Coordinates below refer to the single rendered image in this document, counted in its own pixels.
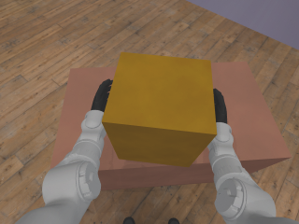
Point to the pedestal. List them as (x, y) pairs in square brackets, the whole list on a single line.
[(258, 142)]

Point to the robot right upper arm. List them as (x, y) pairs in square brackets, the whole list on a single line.
[(241, 203)]

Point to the carton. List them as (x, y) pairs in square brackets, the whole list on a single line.
[(160, 109)]

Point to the robot left forearm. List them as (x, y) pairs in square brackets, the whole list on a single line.
[(90, 144)]

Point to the left robot hand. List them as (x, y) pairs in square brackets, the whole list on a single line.
[(100, 98)]

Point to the right robot hand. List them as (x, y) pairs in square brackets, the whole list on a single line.
[(220, 107)]

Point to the robot right forearm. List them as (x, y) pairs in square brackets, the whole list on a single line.
[(223, 160)]

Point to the robot left upper arm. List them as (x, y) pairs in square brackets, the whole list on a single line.
[(68, 191)]

